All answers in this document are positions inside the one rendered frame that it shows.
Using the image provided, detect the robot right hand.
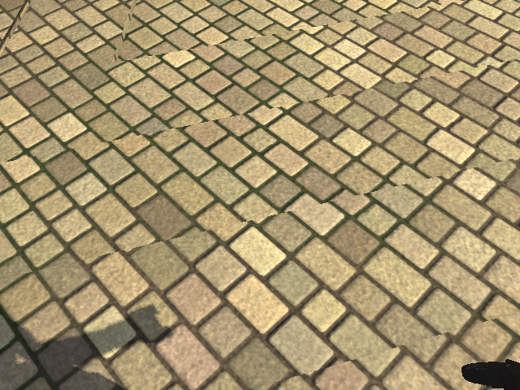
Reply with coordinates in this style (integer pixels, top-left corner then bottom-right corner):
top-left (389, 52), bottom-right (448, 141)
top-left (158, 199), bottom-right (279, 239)
top-left (461, 359), bottom-right (520, 390)

